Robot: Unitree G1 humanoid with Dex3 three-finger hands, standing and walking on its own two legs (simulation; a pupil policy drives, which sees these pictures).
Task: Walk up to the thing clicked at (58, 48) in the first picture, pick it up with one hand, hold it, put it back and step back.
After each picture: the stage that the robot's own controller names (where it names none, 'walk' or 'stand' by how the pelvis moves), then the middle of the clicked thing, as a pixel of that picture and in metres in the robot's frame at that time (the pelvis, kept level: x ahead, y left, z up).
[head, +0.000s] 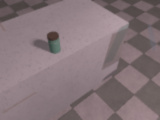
stand; (54, 42) +0.72 +0.20 -0.12
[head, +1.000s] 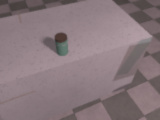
rise first; (61, 44) +0.67 +0.16 -0.10
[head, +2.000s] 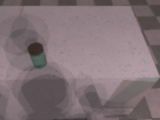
stand; (38, 56) +0.52 +0.26 -0.09
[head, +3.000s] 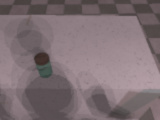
stand; (43, 65) +0.51 +0.21 -0.10
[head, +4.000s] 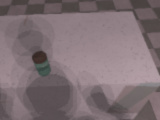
stand; (42, 64) +0.52 +0.23 -0.11
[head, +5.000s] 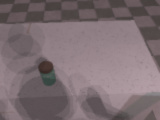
stand; (47, 73) +0.49 +0.20 -0.12
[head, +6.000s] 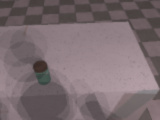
stand; (42, 73) +0.51 +0.23 -0.12
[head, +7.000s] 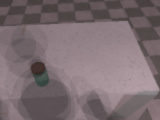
stand; (40, 74) +0.49 +0.23 -0.12
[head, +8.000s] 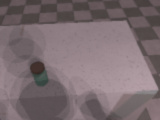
stand; (39, 74) +0.49 +0.23 -0.12
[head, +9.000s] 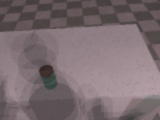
rise first; (48, 77) +0.49 +0.23 -0.12
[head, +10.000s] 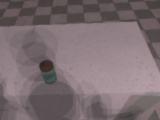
go down; (48, 72) +0.50 +0.22 -0.12
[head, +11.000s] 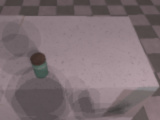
go down; (39, 65) +0.52 +0.21 -0.10
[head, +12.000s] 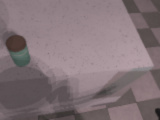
go down; (19, 51) +0.50 +0.21 -0.05
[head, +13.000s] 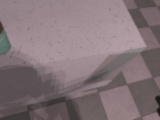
close in; out of the picture +0.52 +0.23 -0.01
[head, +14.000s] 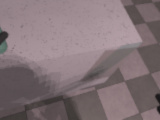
close; out of the picture +0.52 +0.22 +0.00
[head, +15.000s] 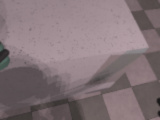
lift; out of the picture +0.46 +0.24 +0.00
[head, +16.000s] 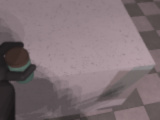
lift; (21, 66) +0.40 +0.19 +0.04
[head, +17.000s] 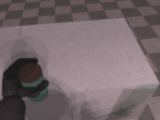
hold; (34, 83) +0.33 +0.17 +0.09
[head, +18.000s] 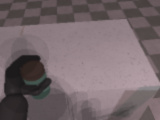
hold; (36, 80) +0.33 +0.17 +0.09
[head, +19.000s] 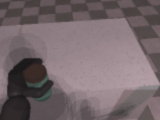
hold; (38, 83) +0.33 +0.16 +0.08
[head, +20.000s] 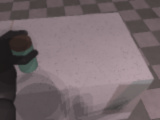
crouch; (24, 54) +0.43 +0.20 +0.10
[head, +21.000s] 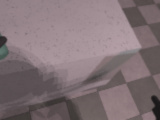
lower; out of the picture +0.50 +0.23 -0.01
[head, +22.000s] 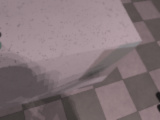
lower; out of the picture +0.52 +0.23 +0.00
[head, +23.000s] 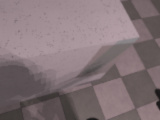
lower; out of the picture +0.52 +0.23 +0.01
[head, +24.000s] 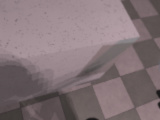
lower; out of the picture +0.53 +0.24 +0.01
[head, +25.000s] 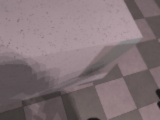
rest; out of the picture +0.52 +0.24 +0.01
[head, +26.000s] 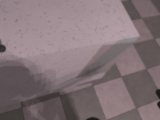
withdraw; out of the picture +0.52 +0.22 +0.01
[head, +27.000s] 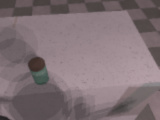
sink last; (39, 71) +0.47 +0.20 -0.06
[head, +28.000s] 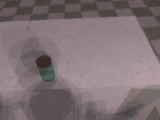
stand; (46, 69) +0.50 +0.22 -0.06
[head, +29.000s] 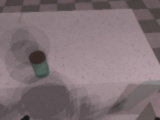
stand; (39, 65) +0.49 +0.22 -0.05
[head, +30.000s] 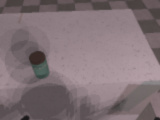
stand; (39, 65) +0.49 +0.22 -0.05
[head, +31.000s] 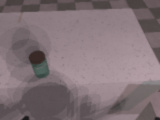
stand; (39, 65) +0.49 +0.22 -0.05
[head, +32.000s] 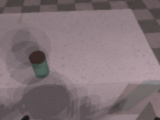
stand; (39, 65) +0.49 +0.22 -0.05
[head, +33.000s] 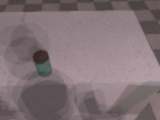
stand; (42, 64) +0.50 +0.21 -0.07
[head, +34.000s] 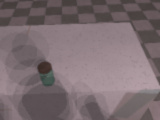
walk; (46, 74) +0.50 +0.21 -0.12
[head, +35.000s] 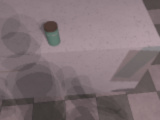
walk; (52, 34) +0.65 +0.19 -0.10
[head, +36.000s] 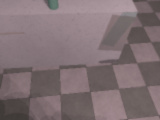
walk; out of the picture +0.99 +0.21 -0.10
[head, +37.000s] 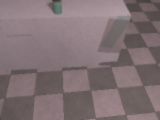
stand; (57, 5) +1.12 +0.23 -0.12
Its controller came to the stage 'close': yes
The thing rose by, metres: 0.21
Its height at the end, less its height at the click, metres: +0.00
